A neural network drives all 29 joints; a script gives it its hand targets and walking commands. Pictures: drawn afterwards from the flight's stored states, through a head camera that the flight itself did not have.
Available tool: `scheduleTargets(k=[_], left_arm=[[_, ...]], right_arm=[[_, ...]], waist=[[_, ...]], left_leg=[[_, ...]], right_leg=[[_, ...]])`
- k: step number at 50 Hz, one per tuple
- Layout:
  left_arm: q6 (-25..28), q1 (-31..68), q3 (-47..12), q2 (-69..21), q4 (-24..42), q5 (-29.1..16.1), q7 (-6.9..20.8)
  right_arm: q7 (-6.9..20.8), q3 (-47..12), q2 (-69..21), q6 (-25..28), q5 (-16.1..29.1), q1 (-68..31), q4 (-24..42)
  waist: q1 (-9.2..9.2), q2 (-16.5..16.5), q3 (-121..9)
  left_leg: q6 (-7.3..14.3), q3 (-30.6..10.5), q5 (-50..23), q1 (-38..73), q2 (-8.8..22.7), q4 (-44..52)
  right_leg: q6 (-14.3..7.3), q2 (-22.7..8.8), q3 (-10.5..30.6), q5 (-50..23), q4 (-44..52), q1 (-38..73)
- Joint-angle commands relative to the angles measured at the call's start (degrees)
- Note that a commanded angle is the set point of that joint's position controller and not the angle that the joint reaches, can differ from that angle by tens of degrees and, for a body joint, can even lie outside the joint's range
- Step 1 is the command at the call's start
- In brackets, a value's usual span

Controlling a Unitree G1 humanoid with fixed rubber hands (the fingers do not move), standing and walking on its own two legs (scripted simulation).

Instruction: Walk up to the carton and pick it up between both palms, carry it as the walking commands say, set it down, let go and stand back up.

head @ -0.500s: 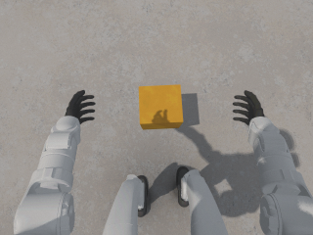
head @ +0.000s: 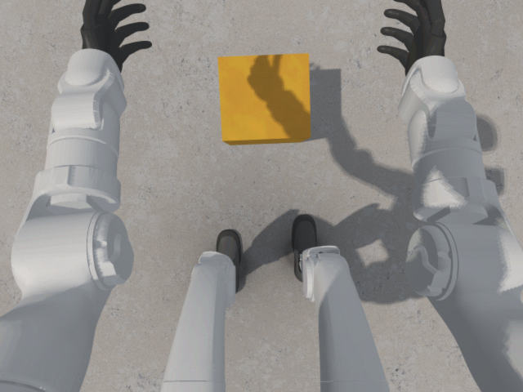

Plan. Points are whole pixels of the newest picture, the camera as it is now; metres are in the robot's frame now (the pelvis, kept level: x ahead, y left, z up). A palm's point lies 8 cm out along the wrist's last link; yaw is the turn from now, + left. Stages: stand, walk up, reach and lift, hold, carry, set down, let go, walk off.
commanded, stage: reach and lift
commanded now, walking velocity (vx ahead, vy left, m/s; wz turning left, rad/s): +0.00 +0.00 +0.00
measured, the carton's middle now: (264, 105) +0.53 +0.00 -0.57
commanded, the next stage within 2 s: none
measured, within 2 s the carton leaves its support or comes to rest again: neither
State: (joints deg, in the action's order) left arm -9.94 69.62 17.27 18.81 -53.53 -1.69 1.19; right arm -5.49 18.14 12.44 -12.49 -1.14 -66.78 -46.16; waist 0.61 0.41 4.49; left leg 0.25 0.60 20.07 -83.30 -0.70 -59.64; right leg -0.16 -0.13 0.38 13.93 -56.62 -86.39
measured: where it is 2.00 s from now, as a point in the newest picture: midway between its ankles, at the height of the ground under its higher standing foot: (268, 267)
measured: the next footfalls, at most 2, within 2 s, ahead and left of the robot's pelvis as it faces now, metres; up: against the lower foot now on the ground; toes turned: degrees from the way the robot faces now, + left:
none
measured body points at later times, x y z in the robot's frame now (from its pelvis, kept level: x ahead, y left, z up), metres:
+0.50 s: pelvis -0.04 +0.00 -0.07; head +0.35 +0.02 +0.15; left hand +0.54 +0.19 -0.24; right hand +0.54 -0.19 -0.24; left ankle +0.04 +0.12 -0.63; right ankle +0.08 -0.13 -0.63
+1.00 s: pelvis -0.06 -0.01 -0.22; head +0.32 +0.00 +0.00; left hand +0.54 +0.18 -0.39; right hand +0.53 -0.19 -0.38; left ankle +0.04 +0.12 -0.63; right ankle +0.08 -0.13 -0.63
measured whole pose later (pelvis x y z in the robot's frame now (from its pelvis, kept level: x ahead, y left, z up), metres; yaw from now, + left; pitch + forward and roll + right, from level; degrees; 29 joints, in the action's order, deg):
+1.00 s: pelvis -0.06 -0.01 -0.22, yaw +3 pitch +33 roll +0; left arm -13.9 96.3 3.9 26.0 -63.3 -12.5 -6.4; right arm -9.7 9.8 22.2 -13.5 10.8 -92.3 -58.4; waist 2.9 0.5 30.0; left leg -1.7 -1.7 34.1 -112.7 -4.0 -114.2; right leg 2.8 3.1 2.8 28.5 -111.2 -115.3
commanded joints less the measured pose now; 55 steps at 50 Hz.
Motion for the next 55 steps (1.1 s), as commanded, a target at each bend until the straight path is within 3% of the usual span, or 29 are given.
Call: scheduleTargets(k=[1, 3, 5, 7, 8, 10, 12, 15, 19, 20, 21, 23, 24, 25, 27, 28, 30, 32, 33, 34, 35, 36, 38, 40, 42, 43, 45, 47, 55], left_arm=[[2.1, 19.9, 0.7, 9.1, 8.5, 1.0, -1.0], [1.2, 20.0, 1.0, 10.3, 13.3, 1.4, -1.6], [0.0, 21.1, -0.7, 9.7, 16.5, 0.1, -2.3], [-1.2, 25.6, -3.8, 7.5, 20.4, -1.5, -3.4], [-1.9, 25.6, -3.4, 8.6, 19.9, -1.6, -4.1], [-2.8, 28.1, -5.7, 9.2, 25.6, -3.6, -5.7], [-1.7, 25.5, -3.6, 9.0, 19.9, -2.5, -6.2], [-0.1, 29.9, -3.9, 10.1, 23.2, -1.1, -6.7], [-0.1, 32.4, -5.3, 10.0, 11.1, -1.2, -6.8], [-0.3, 33.3, -6.5, 8.5, 12.2, -2.4, -6.7], [-0.2, 33.4, -5.8, 9.4, 8.8, -1.7, -6.9], [-0.6, 34.2, -7.9, 9.3, 11.0, -3.4, -7.2], [-1.2, 35.5, -8.9, 10.2, 6.2, -4.1, -7.4], [-1.9, 40.0, -10.3, 10.1, 8.8, -6.0, -7.4], [-2.5, 39.7, -10.8, 12.3, 7.2, -6.1, -7.7], [-2.6, 41.6, -10.7, 12.2, 7.7, -7.3, -8.2], [-3.1, 43.3, -10.2, 15.1, 7.6, -7.1, -8.6], [-3.8, 46.9, -11.2, 16.3, 8.9, -8.6, -9.1], [-4.3, 46.2, -11.0, 16.3, 9.4, -9.4, -9.5], [-4.7, 47.1, -11.0, 16.5, 3.6, -9.5, -9.0], [-4.7, 47.5, -10.3, 18.0, 6.4, -9.5, -8.8], [-4.7, 48.1, -11.6, 17.4, 8.8, -10.4, -8.9], [-4.8, 47.4, -10.6, 17.1, 0.5, -9.4, -8.5], [-4.2, 48.2, -12.0, 16.2, 4.4, -10.5, -8.4], [-3.5, 47.9, -11.0, 17.1, 0.2, -10.6, -7.9], [-3.6, 48.1, -11.8, 16.7, -1.8, -11.1, -7.5], [-2.6, 48.1, -12.2, 16.6, 2.8, -10.7, -7.7], [-2.0, 48.8, -12.5, 16.5, -2.1, -10.5, -7.7], [1.0, 47.5, -13.4, 15.8, -2.0, -11.4, -7.7]], right_arm=[[0.0, 1.0, 6.8, 2.2, -1.1, -20.4, 7.1], [-0.4, 2.6, 9.7, 2.1, -1.4, -19.9, 11.3], [-0.4, 2.7, 11.3, 1.7, -0.5, -19.6, 12.5], [-0.4, 3.9, 13.8, 1.7, -0.5, -22.1, 14.6], [-0.3, 3.3, 14.6, 1.3, 0.2, -22.9, 14.6], [-0.4, 3.1, 16.4, 1.2, 2.5, -23.9, 19.5], [-0.2, 2.0, 14.2, 2.4, 2.6, -23.8, 16.4], [-0.6, 1.0, 11.7, 3.5, 4.0, -30.3, 19.8], [-0.8, 0.5, 14.7, 3.9, 4.9, -29.6, 6.8], [-0.7, 1.9, 15.3, 4.1, 4.4, -29.4, 6.4], [-0.9, 1.9, 15.6, 4.3, 4.0, -28.6, 3.1], [-1.3, 0.6, 16.0, 4.2, 5.2, -31.1, 6.9], [-1.5, 0.0, 16.9, 3.5, 5.5, -31.9, 1.5], [-1.9, 0.2, 17.3, 2.6, 5.8, -35.5, 2.5], [-2.4, -1.7, 16.6, 1.7, 7.3, -35.5, 1.9], [-2.6, -0.6, 19.0, 2.1, 6.4, -38.4, 2.8], [-3.7, -3.6, 17.6, 1.2, 8.2, -41.2, 5.4], [-4.5, -3.5, 19.8, 0.3, 8.4, -43.2, 5.2], [-4.9, -3.9, 21.0, -0.1, 9.2, -43.5, 6.9], [-5.0, -3.9, 20.5, -0.7, 8.9, -44.0, 2.1], [-5.3, -5.7, 19.2, -1.3, 9.8, -44.3, 3.5], [-5.5, -5.5, 20.2, -1.1, 10.9, -46.8, 8.3], [-5.0, -7.0, 18.7, -1.6, 10.6, -45.8, 0.2], [-5.0, -8.3, 18.4, -1.1, 11.8, -47.2, 3.5], [-5.1, -8.2, 17.8, -0.8, 11.7, -47.0, -0.2], [-5.0, -7.7, 18.4, -0.5, 11.2, -47.9, -0.5], [-4.8, -8.5, 17.4, -0.1, 12.4, -46.4, 0.3], [-4.4, -8.0, 18.2, 0.8, 11.8, -46.9, -5.0], [-3.8, -7.8, 18.7, 4.5, 11.7, -45.5, -4.9]], waist=[[-1.6, 1.2, -74.9], [-0.34, -0.5, -88.7], [0.17, -3.0, -96.4], [3.12, -4.3, -100.9], [2.25, -4.6, -102.8], [4.57, -4.7, -112.1], [2.07, -0.9, -100.7], [1.12, 3.0, -101.6], [1.41, -3.7, -88.9], [3.33, -5.3, -89.1], [3.48, -5.2, -86.1], [4.58, -2.5, -93.5], [4.94, -4.1, -91.5], [6.18, -4.0, -92.8], [4.38, -3.9, -91.0], [5.62, -3.1, -91.7], [3.32, -1.5, -96.9], [4.52, -1.3, -97.5], [3.61, -2.1, -99.5], [4.65, -2.3, -91.2], [2.51, -2.4, -93.2], [3.04, -2.3, -97.6], [1.88, -0.5, -85.8], [1.62, -0.5, -89.9], [1.33, 0.8, -86.0], [2.54, 1.0, -82.1], [1.91, -0.2, -87.7], [2.11, -1.5, -80.2], [3.59, -1.6, -79.0]], left_leg=[[-1.0, 1.4, -22.5, 20.1, -3.6, 3.6], [-1.6, 0.2, -31.5, 31.4, -3.9, 1.5], [-2.0, 0.7, -34.9, 39.5, -3.8, 0.1], [-2.1, -0.3, -38.9, 48.3, -3.6, -1.2], [-2.1, -1.0, -41.8, 54.8, -3.4, -2.1], [-1.8, -3.2, -50.9, 67.6, -3.0, -4.7], [-0.8, -2.5, -47.3, 51.9, -3.3, -6.3], [-0.2, 1.0, -31.3, 32.6, -4.6, -6.8], [-2.1, -0.5, -26.4, 34.1, -3.7, -13.2], [-2.6, -1.2, -27.0, 36.5, -3.8, -14.6], [-2.7, -1.1, -25.3, 33.2, -3.9, -15.8], [-2.4, -1.4, -26.7, 33.6, -4.2, -18.2], [-2.9, -0.2, -18.2, 29.1, -3.8, -19.1], [-2.8, 0.1, -15.0, 27.9, -4.0, -20.7], [-2.2, 0.3, -15.5, 26.6, -3.9, -23.9], [-2.5, 0.1, -13.7, 24.5, -3.8, -25.5], [-1.9, 1.2, -13.1, 20.8, -4.4, -28.5], [-2.1, 1.5, -10.2, 19.8, -3.7, -30.8], [-2.2, 2.5, -10.3, 20.3, -4.1, -32.0], [-1.9, 2.4, -5.0, 14.1, -3.5, -32.8], [-2.0, 3.4, -5.0, 14.3, -3.7, -33.6], [-1.6, 3.0, -5.9, 14.3, -3.7, -34.4], [-1.6, 3.7, -1.2, 6.6, -3.1, -36.1], [-1.3, 3.7, -3.3, 6.2, -3.3, -37.8], [-1.0, 4.0, -2.2, 1.8, -3.5, -40.3], [-0.9, 3.3, -1.1, -0.8, -3.1, -41.0], [-1.1, 3.5, -3.1, 3.6, -3.0, -42.4], [-1.3, 2.9, -2.5, 2.0, -2.6, -44.1], [-2.0, 2.4, -5.1, -0.1, -2.1, -51.4]], right_leg=[[2.2, 3.1, 1.4, -30.2, -3.2, 53.0], [1.8, 3.6, 0.9, -37.4, -4.9, 56.3], [1.5, 4.2, -0.5, -37.9, -5.7, 56.2], [1.1, 5.0, -2.6, -37.1, -5.9, 51.6], [1.1, 5.3, -3.4, -35.6, -6.2, 49.7], [0.9, 5.5, -4.4, -37.6, -6.7, 50.6], [1.3, 4.4, -2.6, -38.5, -9.3, 46.6], [2.1, 3.5, -1.2, -38.0, -14.0, 58.9], [2.5, 4.4, -3.2, -24.6, -18.0, 37.1], [2.4, 4.6, -3.9, -22.2, -18.5, 33.0], [2.4, 4.8, -4.2, -22.5, -19.9, 31.6], [2.6, 5.4, -4.7, -24.4, -22.8, 34.8], [2.4, 5.1, -5.2, -17.8, -23.9, 34.2], [2.3, 5.1, -5.4, -14.6, -25.0, 33.5], [2.5, 5.1, -5.2, -13.5, -27.8, 29.0], [2.5, 5.1, -5.5, -11.9, -29.1, 27.6], [2.8, 4.7, -4.9, -15.0, -32.7, 33.5], [2.7, 4.5, -5.7, -11.0, -34.6, 31.3], [2.6, 4.3, -5.0, -11.0, -34.5, 32.7], [2.6, 4.1, -5.3, -6.6, -35.6, 28.1], [2.5, 3.8, -4.4, -7.0, -36.0, 31.2], [2.4, 3.8, -4.1, -9.1, -37.4, 33.6], [2.5, 3.3, -4.3, -4.6, -38.9, 26.6], [2.4, 3.2, -3.6, -7.5, -40.9, 29.2], [2.5, 3.0, -3.3, -7.2, -43.6, 26.4], [2.7, 2.9, -3.5, -6.6, -44.7, 24.7], [2.5, 2.8, -3.8, -7.6, -46.2, 25.2], [2.3, 2.6, -4.1, -5.1, -47.6, 17.7], [2.6, 2.2, -4.0, -7.9, -54.0, 15.1]])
